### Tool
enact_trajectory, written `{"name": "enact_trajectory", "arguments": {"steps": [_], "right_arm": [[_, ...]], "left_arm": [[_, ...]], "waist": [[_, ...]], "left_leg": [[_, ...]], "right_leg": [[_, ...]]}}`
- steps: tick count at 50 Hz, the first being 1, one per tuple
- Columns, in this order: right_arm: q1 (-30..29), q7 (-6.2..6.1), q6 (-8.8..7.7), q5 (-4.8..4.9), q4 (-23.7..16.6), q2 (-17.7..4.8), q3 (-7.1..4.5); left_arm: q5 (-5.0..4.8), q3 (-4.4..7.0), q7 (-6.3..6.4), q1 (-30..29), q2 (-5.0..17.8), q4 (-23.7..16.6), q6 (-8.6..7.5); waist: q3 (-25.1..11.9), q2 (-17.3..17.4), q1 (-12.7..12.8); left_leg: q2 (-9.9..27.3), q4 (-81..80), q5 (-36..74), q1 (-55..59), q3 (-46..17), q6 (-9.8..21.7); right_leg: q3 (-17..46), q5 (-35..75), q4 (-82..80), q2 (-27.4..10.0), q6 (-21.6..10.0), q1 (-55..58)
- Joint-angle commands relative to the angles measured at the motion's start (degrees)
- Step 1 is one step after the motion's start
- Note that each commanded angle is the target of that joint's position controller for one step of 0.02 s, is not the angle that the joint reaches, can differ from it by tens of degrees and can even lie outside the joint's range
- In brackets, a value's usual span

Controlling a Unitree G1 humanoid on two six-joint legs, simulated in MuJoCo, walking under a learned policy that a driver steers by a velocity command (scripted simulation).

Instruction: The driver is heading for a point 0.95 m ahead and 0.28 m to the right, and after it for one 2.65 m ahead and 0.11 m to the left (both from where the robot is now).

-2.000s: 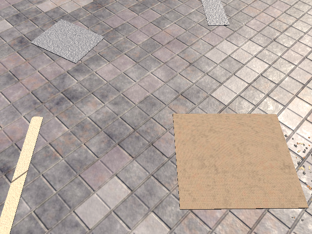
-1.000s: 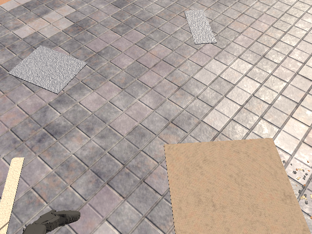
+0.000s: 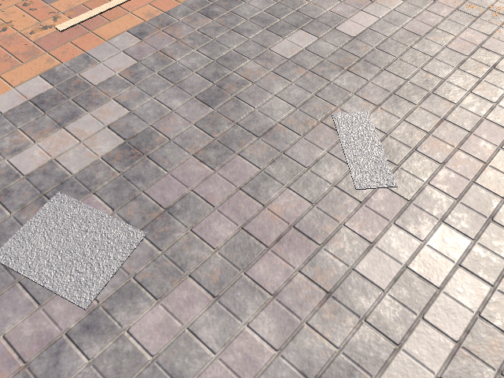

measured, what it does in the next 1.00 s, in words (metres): walks ahead: right foot, then left foot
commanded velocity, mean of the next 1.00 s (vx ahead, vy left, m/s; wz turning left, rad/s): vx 0.50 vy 0.00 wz -0.10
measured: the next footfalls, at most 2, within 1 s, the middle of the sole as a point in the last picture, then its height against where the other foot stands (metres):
right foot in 0.20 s outside the picture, level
left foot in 0.74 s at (214, 338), level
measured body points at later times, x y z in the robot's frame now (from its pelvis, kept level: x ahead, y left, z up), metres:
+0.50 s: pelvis +0.28 -0.07 +0.00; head +0.30 -0.08 +0.45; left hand +0.30 +0.21 -0.12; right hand +0.43 -0.34 -0.11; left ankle +0.41 +0.12 -0.68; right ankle +0.25 -0.15 -0.75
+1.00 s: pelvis +0.56 -0.01 +0.00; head +0.58 -0.01 +0.45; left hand +0.70 +0.26 -0.13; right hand +0.59 -0.29 -0.13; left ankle +0.56 +0.08 -0.75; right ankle +0.61 -0.19 -0.67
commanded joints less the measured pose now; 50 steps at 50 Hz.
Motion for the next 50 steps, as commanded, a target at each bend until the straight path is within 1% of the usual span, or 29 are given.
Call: {"name": "enact_trajectory", "arguments": {"steps": [1,3,6,8,9,10,11,12,13,14,15,16,18,21,27,32,34,35,36,37,38,39,40,41,42,43,45,48,50], "right_arm": [[-0.3,-0.63,-0.58,0.54,-2.4,-10.2,-2.25],[1.5,-0.72,-0.06,0.84,-1.1,-10.5,-2.4],[1.8,-1.16,0.92,1.12,0.0,-11.1,-2.81],[0.3,-1.41,1.58,1.06,0.0,-11.8,-3.05],[-0.3,-1.49,1.99,0.86,-0.1,-11.1,-2.73],[0.5,-1.64,2.11,-0.06,-1.1,-8.8,-1.64],[7.5,-1.08,0.92,-0.41,-2.4,-2.1,0.38],[6.2,-0.72,-0.47,0.39,-1.3,-5.0,-0.05],[1.1,-0.32,-1.28,2.14,-2.6,-9.4,-1.31],[-2.6,-0.45,-1.57,2.26,-3.5,-9.4,-1.23],[-4.5,-0.78,-1.39,1.37,-3.8,-8.8,-1.38],[-3.9,-0.99,-0.76,0.82,-3.6,-8.4,-1.65],[-1.8,-1.12,0.53,0.52,-2.8,-6.0,-1.33],[-5.8,-1.42,1.24,-0.06,-4.4,-5.4,-1.23],[-16.8,-0.39,0.27,0.26,-7.4,-3.2,-0.39],[-23.5,1.28,-0.5,0.81,-10.3,-3.7,-0.13],[-22.8,1.74,-0.79,0.74,-10.6,-4.8,-0.48],[-20.2,1.71,-0.94,0.65,-10.2,-5.9,-0.99],[-14.3,1.46,-1.11,0.52,-8.6,-7.5,-1.93],[-4.7,0.88,-1.19,0.13,-5.8,-10.5,-3.38],[3.9,0.26,-1.06,-1.12,-4.5,-15.5,-4.67],[5.8,0.42,-0.58,-0.57,-3.7,-15.0,-4.4],[4.1,0.19,-0.51,-0.11,-4.0,-9.9,-3.02],[-0.4,-0.06,-0.56,0.06,-4.5,-8.3,-2.48],[-4.3,-0.03,-0.73,-0.24,-4.7,-6.8,-2.05],[-6.9,0.1,-1.04,-0.54,-4.8,-5.2,-1.66],[-9.2,0.22,-1.65,-1.06,-4.2,-4.1,-1.6],[-9.4,-0.22,-2.17,-1.26,-3.0,-5.8,-2.25],[-8.4,-0.81,-2.0,-1.36,-2.2,-6.6,-2.57]], "left_arm": [[-0.25,0.02,-0.55,-5.4,1.9,-4.3,-0.95],[-0.54,0.07,-1.07,-8.0,2.4,-5.5,-1.17],[-0.54,0.48,-1.95,-8.8,3.8,-6.5,-1.58],[-0.47,1.34,-2.05,-4.0,5.6,-5.4,-1.75],[-0.33,2.59,-1.71,3.7,7.5,-2.9,-1.71],[0.0,3.89,-1.18,13.7,10.9,-0.5,-1.54],[0.65,5.22,-0.92,18.4,16.9,0.5,-1.11],[-0.2,3.93,-1.2,19.2,12.1,0.5,-1.01],[-0.32,2.98,-1.15,14.7,9.4,0.0,-1.17],[-0.12,2.51,-1.09,10.5,7.8,-0.9,-1.2],[0.27,2.02,-1.23,7.3,6.1,-1.3,-1.29],[0.85,1.55,-1.33,5.5,4.6,-1.5,-1.6],[0.79,1.66,-1.42,5.1,4.6,-1.0,-2.19],[0.46,2.19,-0.76,7.3,6.5,0.7,-2.58],[-0.27,2.33,0.46,12.4,7.8,3.4,-1.67],[-0.65,2.64,0.77,16.6,8.3,6.3,-0.12],[-0.85,2.92,1.03,16.5,8.7,6.7,0.45],[-0.91,3.06,1.11,15.8,9.2,6.6,0.68],[-0.96,3.04,1.15,14.3,9.4,6.4,0.96],[-0.56,2.41,1.17,13.8,8.0,5.7,1.02],[0.3,1.0,0.96,16.6,3.6,4.0,0.37],[-0.19,-0.25,0.75,21.1,-0.5,4.6,-0.71],[-1.95,1.58,0.6,16.3,6.3,4.4,-1.3],[-2.75,2.14,0.65,12.2,7.7,2.9,-1.53],[-2.25,2.26,0.96,10.2,7.1,2.7,-1.43],[-1.78,2.63,1.13,10.4,6.2,3.0,-0.81],[-1.87,2.58,1.07,12.9,3.3,3.6,0.81],[-1.48,2.69,1.2,10.5,2.1,1.8,2.3],[-1.13,2.72,0.88,8.0,1.9,0.6,2.21]], "waist": [[2.1,5.9,-0.3],[2.8,6.1,-0.9],[2.6,6.6,0.3],[-0.4,7.6,3.6],[-5.0,6.8,7.4],[-13.0,3.2,10.9],[-20.2,-11.3,8.1],[-23.1,-11.3,9.8],[-13.6,-6.9,9.3],[-8.3,-3.0,7.8],[-4.3,-0.7,6.2],[-2.9,-1.9,4.3],[-2.9,-2.7,2.7],[-0.8,-0.8,2.9],[1.8,-0.2,6.7],[3.6,-0.2,8.2],[2.8,-0.8,6.8],[1.3,-1.6,5.0],[-2.1,-1.8,1.4],[-8.8,-0.7,-2.8],[-18.2,7.4,-3.8],[-24.7,18.5,-2.4],[-18.4,12.8,-3.8],[-10.3,10.9,-2.7],[-6.3,7.9,-0.9],[-3.3,8.2,0.9],[-1.9,9.3,3.3],[0.7,7.4,4.2],[1.4,6.6,3.7]], "left_leg": [[14.1,-5.8,11.1,-3.7,-6.1,8.4],[16.0,-4.4,10.8,0.3,-6.7,8.1],[18.9,-0.7,14.5,6.3,-7.7,6.8],[18.4,5.5,26.2,7.6,-6.8,5.4],[15.7,14.7,33.1,5.8,-4.7,4.1],[12.5,29.5,24.9,-3.0,-2.3,2.1],[2.3,52.0,-3.6,-27.0,-0.8,-2.3],[1.0,60.3,-23.7,-35.1,-9.2,-2.2],[4.5,63.4,-20.6,-40.5,-9.7,-1.2],[7.8,61.1,-15.0,-40.0,-7.9,-0.7],[9.9,57.3,-10.7,-37.9,-6.9,-0.9],[11.6,54.4,-7.6,-34.2,-7.4,-1.1],[12.2,51.8,-4.9,-30.3,-6.9,-1.9],[12.8,44.6,1.2,-34.2,-6.5,-3.7],[10.2,24.7,16.3,-33.4,-3.9,-4.1],[8.6,17.8,12.5,-35.6,-3.8,-2.3],[7.7,16.1,8.3,-32.7,-3.7,-0.8],[6.3,15.5,6.2,-28.1,-2.9,-0.1],[4.6,13.8,6.5,-19.2,-1.4,1.1],[6.1,15.1,8.7,-3.8,-2.6,3.1],[19.8,17.0,6.9,18.9,-19.4,8.7],[28.5,9.6,-2.5,28.6,-40.1,13.6],[26.4,6.9,-8.5,23.5,-37.1,10.9],[25.0,5.0,-6.8,15.1,-28.7,8.7],[22.9,2.6,-3.9,7.5,-23.2,7.7],[20.9,0.2,-0.9,1.8,-18.1,6.8],[19.0,-3.2,2.7,-4.4,-11.7,6.6],[19.0,-5.3,8.8,-6.3,-4.9,7.3],[18.5,-5.8,11.0,-4.9,-1.3,7.1]], "right_leg": [[-2.2,7.5,-8.3,2.0,0.1,4.0],[-1.6,6.8,-11.2,2.4,-0.8,3.0],[-1.0,1.4,-14.0,2.9,-3.1,3.0],[-3.1,-2.2,-15.3,5.2,-4.8,10.8],[-4.9,-2.0,-16.2,7.0,-6.3,21.3],[0.8,-0.2,-13.7,1.5,-9.0,37.7],[27.4,-9.1,-17.5,-12.4,-18.5,59.0],[40.5,-17.6,-26.0,-14.6,-20.2,61.0],[32.5,-20.2,-27.1,-12.9,-17.2,54.0],[25.0,-17.0,-28.1,-10.6,-15.3,45.7],[19.6,-12.0,-29.8,-8.4,-14.3,38.0],[15.7,-7.9,-31.6,-6.4,-13.4,33.1],[11.7,-2.9,-34.4,-5.0,-14.0,28.9],[7.6,2.7,-36.6,-4.8,-14.8,28.8],[1.5,2.6,-37.6,-2.6,-12.3,31.9],[2.3,6.2,-33.7,-6.5,-12.1,41.4],[3.4,11.6,-30.5,-7.7,-11.2,43.9],[3.7,18.3,-27.5,-7.4,-10.7,44.0],[2.7,26.2,-21.1,-5.7,-9.7,42.6],[0.9,25.2,-10.0,-2.5,-8.0,36.4],[-2.1,7.0,10.4,3.9,-4.8,17.4],[1.5,-31.9,24.1,10.7,-3.0,2.7],[6.2,-31.2,29.5,7.4,-3.5,-2.3],[4.5,-25.7,29.2,4.7,-3.9,-4.3],[3.6,-20.8,26.8,2.4,-3.7,-2.3],[3.8,-17.5,24.4,0.8,-3.4,0.3],[3.7,-14.4,22.8,-0.6,-2.9,5.0],[4.0,-9.2,19.3,-1.2,-1.8,1.6],[3.9,-3.5,13.4,-1.0,-1.3,-0.6]]}}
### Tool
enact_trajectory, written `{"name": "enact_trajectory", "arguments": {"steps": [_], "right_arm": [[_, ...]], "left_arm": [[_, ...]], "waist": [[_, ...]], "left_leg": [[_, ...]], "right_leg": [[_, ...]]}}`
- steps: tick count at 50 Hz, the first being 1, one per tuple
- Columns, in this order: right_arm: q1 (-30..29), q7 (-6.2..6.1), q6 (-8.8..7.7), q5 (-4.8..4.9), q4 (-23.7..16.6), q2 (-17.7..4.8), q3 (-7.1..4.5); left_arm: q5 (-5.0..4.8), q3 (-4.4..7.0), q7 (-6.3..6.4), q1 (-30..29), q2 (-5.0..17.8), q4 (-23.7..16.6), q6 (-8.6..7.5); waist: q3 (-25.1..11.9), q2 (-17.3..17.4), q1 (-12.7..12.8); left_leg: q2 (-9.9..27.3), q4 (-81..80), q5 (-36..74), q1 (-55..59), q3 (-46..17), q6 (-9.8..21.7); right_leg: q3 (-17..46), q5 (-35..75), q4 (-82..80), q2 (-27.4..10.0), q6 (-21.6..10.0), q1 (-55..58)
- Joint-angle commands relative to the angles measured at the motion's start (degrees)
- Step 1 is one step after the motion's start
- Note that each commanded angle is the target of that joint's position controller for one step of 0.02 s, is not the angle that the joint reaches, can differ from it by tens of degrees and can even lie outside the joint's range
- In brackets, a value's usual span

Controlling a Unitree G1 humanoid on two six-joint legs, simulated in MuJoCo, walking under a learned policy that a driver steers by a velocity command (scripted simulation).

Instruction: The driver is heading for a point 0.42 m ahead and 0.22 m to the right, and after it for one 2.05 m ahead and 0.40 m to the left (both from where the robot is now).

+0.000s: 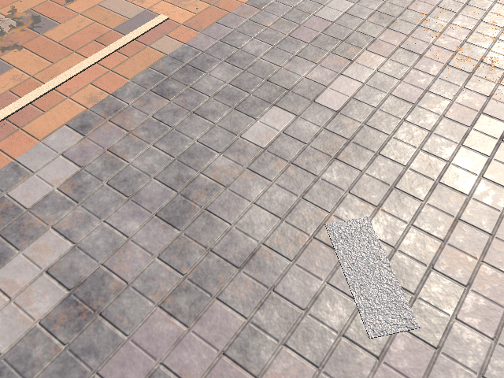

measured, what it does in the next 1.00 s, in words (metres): walks ahead: right foot, then left foot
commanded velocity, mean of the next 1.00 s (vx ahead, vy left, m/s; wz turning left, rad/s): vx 0.31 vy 0.00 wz -0.11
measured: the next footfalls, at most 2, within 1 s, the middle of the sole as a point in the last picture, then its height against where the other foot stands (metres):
right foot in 0.28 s outside the picture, level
left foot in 0.76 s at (263, 348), level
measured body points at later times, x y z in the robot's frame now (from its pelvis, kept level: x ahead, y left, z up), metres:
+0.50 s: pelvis +0.27 -0.09 +0.00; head +0.30 -0.11 +0.45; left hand +0.42 +0.16 -0.11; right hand +0.36 -0.39 -0.11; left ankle +0.36 +0.08 -0.67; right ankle +0.27 -0.15 -0.75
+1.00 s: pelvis +0.44 -0.10 -0.01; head +0.49 -0.09 +0.44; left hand +0.62 +0.16 -0.12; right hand +0.54 -0.39 -0.12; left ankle +0.53 -0.02 -0.75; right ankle +0.44 -0.26 -0.70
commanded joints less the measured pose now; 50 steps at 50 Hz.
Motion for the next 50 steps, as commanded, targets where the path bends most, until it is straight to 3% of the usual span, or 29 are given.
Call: {"name": "enact_trajectory", "arguments": {"steps": [1,6,9,11,12,13,14,15,16,17,18,19,20,21,24,27,30,34,36,37,38,39,40,41,42,43,44,46,50], "right_arm": [[-4.1,-0.88,-0.92,-0.1,-3.3,-7.9,-1.71],[-0.3,-1.74,0.39,0.87,-1.9,-10.3,-2.47],[1.4,-1.82,1.81,1.82,-1.1,-11.4,-3.04],[0.1,-2.04,2.65,2.29,-1.6,-12.9,-3.54],[-0.6,-2.15,3.12,2.53,-1.9,-13.6,-3.76],[-1.9,-2.19,3.57,2.81,-2.3,-13.8,-3.73],[-1.7,-2.28,3.46,2.33,-2.8,-12.7,-3.16],[2.3,-1.77,2.43,-0.2,-5.7,-4.7,-0.84],[0.5,-1.03,-0.13,1.18,-7.1,-5.3,-0.15],[-6.0,-0.33,-1.79,3.6,-8.7,-9.0,-1.1],[-7.5,-0.29,-2.7,3.72,-9.1,-8.7,-0.87],[-7.2,-0.76,-2.9,2.26,-8.1,-8.8,-1.13],[-6.3,-0.99,-2.35,1.26,-7.6,-9.7,-1.73],[-4.8,-0.85,-1.38,1.28,-6.9,-9.9,-1.92],[-2.8,-0.92,0.61,0.55,-5.6,-7.0,-1.31],[-6.3,-0.63,0.98,0.81,-6.1,-4.9,-0.25],[-10.0,0.24,0.74,1.49,-6.6,-5.2,0.05],[-11.4,1.38,0.85,1.37,-8.0,-7.9,-0.69],[-9.1,2.15,0.79,0.88,-8.4,-9.0,-1.25],[-4.7,2.37,0.68,0.69,-7.4,-9.7,-1.8],[-0.2,2.13,0.57,0.49,-6.9,-12.7,-2.93],[2.5,1.47,0.85,-0.08,-7.7,-17.1,-3.9],[3.3,0.92,1.7,-0.65,-8.1,-15.3,-3.04],[0.9,0.78,2.2,0.13,-9.5,-12.7,-2.35],[-3.0,0.36,2.86,0.89,-11.0,-11.1,-2.15],[-5.2,0.03,3.63,1.6,-11.6,-10.1,-1.77],[-6.6,-0.46,4.21,1.73,-12.2,-9.4,-1.51],[-7.4,-1.07,5.48,0.77,-12.8,-10.7,-2.08],[-6.5,-2.25,6.24,1.28,-13.9,-12.7,-3.23]], "left_arm": [[0.42,0.38,-0.52,0.5,1.5,-3.4,-0.17],[0.7,-0.63,-2.48,-9.4,0.0,-7.4,-0.64],[0.59,-0.5,-3.47,-12.1,0.8,-9.9,-0.47],[0.56,0.34,-3.83,-10.2,2.5,-10.6,-0.19],[0.46,1.19,-3.81,-6.5,4.0,-10.2,0.02],[0.23,2.61,-3.58,1.0,6.3,-8.5,0.13],[0.11,4.77,-2.61,10.8,10.3,-5.8,0.47],[-0.33,6.13,-1.62,12.2,17.1,-5.2,0.58],[0.41,5.05,-2.13,12.0,15.8,-7.7,-0.56],[0.92,3.71,-2.48,10.7,11.4,-7.5,-1.5],[0.74,3.15,-2.44,8.1,9.4,-7.6,-2.13],[0.66,2.56,-2.37,3.7,7.4,-8.4,-2.34],[1.08,1.85,-2.14,0.7,5.4,-9.4,-2.43],[1.78,1.39,-1.82,-1.3,4.6,-10.2,-2.42],[2.19,1.33,-0.82,-0.6,5.6,-9.1,-2.78],[2.23,0.87,0.12,-0.4,5.3,-7.7,-2.33],[2.85,0.57,0.48,1.4,5.7,-5.9,-2.11],[2.74,0.74,0.83,-0.4,6.4,-4.2,-1.22],[1.94,1.01,1.65,-1.6,6.8,-4.3,-0.08],[1.48,1.03,2.2,-2.7,6.8,-4.7,0.55],[1.81,0.98,2.64,-1.5,6.7,-5.2,0.83],[3.36,0.49,2.48,0.2,5.4,-7.4,0.44],[3.55,-0.58,1.68,2.0,2.2,-7.9,0.25],[2.09,-0.22,0.76,2.8,5.0,-7.0,0.14],[1.02,0.01,0.62,-0.7,5.6,-7.6,0.56],[1.33,0.2,0.96,-2.6,5.4,-7.6,1.2],[2.05,0.65,1.6,-3.9,6.1,-8.0,1.91],[2.17,0.18,1.9,-3.5,3.9,-8.3,2.47],[1.87,-0.1,2.21,-2.9,3.3,-7.7,1.79]], "waist": [[1.0,6.3,1.8],[3.5,4.4,-1.9],[4.0,5.0,-1.8],[1.5,6.8,0.5],[-1.2,7.7,2.9],[-5.0,7.2,7.4],[-10.1,4.2,11.9],[-13.3,-11.1,6.9],[-22.6,-8.7,7.0],[-16.6,-3.6,9.0],[-10.9,-1.1,7.3],[-7.2,2.2,4.5],[-5.8,1.7,2.5],[-5.0,0.8,1.0],[-4.4,1.3,-0.1],[-4.0,-0.8,1.3],[-4.6,-1.0,4.0],[-2.7,-1.6,3.8],[-3.0,-1.7,2.3],[-4.6,-1.1,0.0],[-8.0,2.6,-1.6],[-13.3,12.6,-0.3],[-19.9,20.4,0.4],[-21.7,13.0,-0.1],[-16.3,8.7,0.1],[-10.8,3.8,0.9],[-8.3,3.4,1.5],[-6.4,8.4,2.6],[-10.1,10.5,1.6]], "left_leg": [[15.7,-10.5,12.0,-0.9,-5.8,7.4],[16.9,-10.0,14.2,5.0,-0.1,6.6],[18.9,-6.1,20.7,11.7,1.5,5.5],[19.1,0.5,37.6,13.8,3.1,4.2],[18.7,6.8,46.2,13.8,3.7,3.5],[17.1,17.2,49.3,11.3,5.0,2.2],[14.6,32.4,39.5,1.2,5.5,-0.3],[5.2,53.3,-7.6,-23.8,4.0,-4.2],[-1.3,63.6,-25.5,-34.1,-11.0,-4.4],[2.0,64.2,-20.9,-40.2,-14.6,-2.8],[4.7,60.0,-15.8,-40.2,-14.2,-1.5],[7.0,54.5,-12.1,-36.5,-14.2,-1.5],[8.4,50.6,-9.6,-32.0,-14.5,-1.8],[9.2,49.2,-8.3,-28.8,-13.9,-2.5],[8.6,42.6,-4.1,-25.1,-11.0,-5.1],[7.6,29.3,8.2,-22.4,-9.2,-5.2],[5.8,20.4,19.4,-19.3,-9.1,-4.2],[4.5,17.3,11.1,-23.1,-10.0,-2.0],[3.1,15.7,5.0,-22.9,-8.5,-0.5],[1.5,12.1,7.0,-18.2,-7.3,0.6],[2.9,9.5,22.9,-9.7,-11.2,3.0],[13.3,11.0,46.1,3.9,-26.6,10.2],[22.8,7.6,50.9,15.7,-44.4,20.8],[21.8,6.0,37.4,13.5,-43.1,19.6],[19.0,5.1,25.9,8.2,-37.9,16.9],[16.5,2.8,17.4,0.8,-34.1,14.3],[14.8,1.2,10.4,-4.9,-32.3,12.4],[10.4,-0.8,4.7,-10.9,-29.8,10.6],[9.4,0.2,3.4,-10.2,-30.1,10.1]], "right_leg": [[1.4,9.0,-6.9,-1.9,0.7,-2.0],[-4.0,14.0,-19.9,-0.7,-0.4,-2.0],[-5.9,8.7,-23.1,0.5,-2.2,-3.2],[-9.0,3.0,-23.5,3.7,-4.3,2.3],[-10.6,0.1,-23.2,5.9,-5.6,7.7],[-11.7,1.2,-25.9,8.6,-7.4,17.8],[-7.7,3.4,-28.7,8.8,-9.9,34.4],[20.3,-1.8,-32.0,-5.4,-18.3,52.6],[45.0,-10.5,-42.5,-13.0,-25.0,59.9],[38.6,-7.9,-44.9,-12.0,-21.4,57.3],[30.3,-3.8,-44.3,-9.6,-19.1,49.9],[24.0,2.1,-44.3,-7.0,-17.1,41.4],[19.8,7.4,-45.2,-5.1,-16.0,35.4],[16.8,15.3,-45.9,-4.8,-15.6,31.6],[6.6,38.5,-45.9,-3.3,-14.7,25.9],[-1.6,40.3,-46.2,0.4,-11.1,24.4],[-3.3,35.3,-46.5,-0.5,-9.4,27.3],[-2.8,35.2,-42.0,-4.4,-9.4,34.4],[-2.6,40.4,-35.6,-5.3,-8.5,37.1],[-3.6,43.2,-29.4,-4.0,-7.0,36.8],[-5.8,38.6,-19.2,-0.2,-3.9,33.6],[-8.4,14.4,-0.9,7.8,0.6,20.1],[-3.1,-27.5,14.1,16.1,3.4,5.1],[4.1,-25.9,18.6,11.7,2.6,3.2],[3.4,-22.5,18.7,9.6,2.5,1.1],[2.3,-19.7,14.0,7.7,2.7,0.5],[2.1,-17.2,8.4,6.2,2.8,2.5],[-0.2,-14.3,-2.0,7.5,3.6,7.7],[0.3,-9.1,-13.2,8.5,5.1,12.7]]}}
